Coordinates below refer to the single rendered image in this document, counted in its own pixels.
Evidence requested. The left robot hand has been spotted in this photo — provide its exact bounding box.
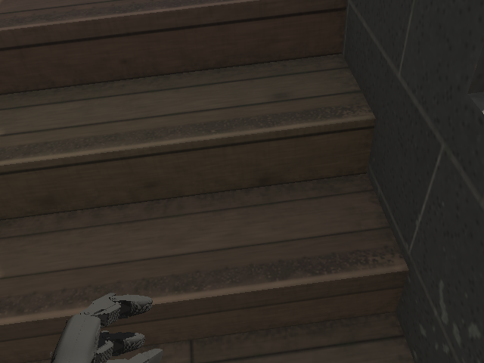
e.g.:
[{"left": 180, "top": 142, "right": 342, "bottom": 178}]
[{"left": 50, "top": 293, "right": 163, "bottom": 363}]

